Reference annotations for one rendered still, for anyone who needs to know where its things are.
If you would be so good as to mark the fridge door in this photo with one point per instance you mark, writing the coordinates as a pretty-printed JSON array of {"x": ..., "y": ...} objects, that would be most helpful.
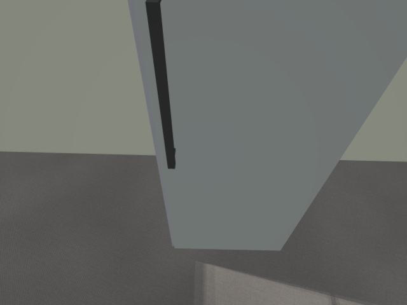
[{"x": 265, "y": 98}]

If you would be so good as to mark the handle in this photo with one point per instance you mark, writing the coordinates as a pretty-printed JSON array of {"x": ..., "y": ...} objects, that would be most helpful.
[{"x": 158, "y": 50}]

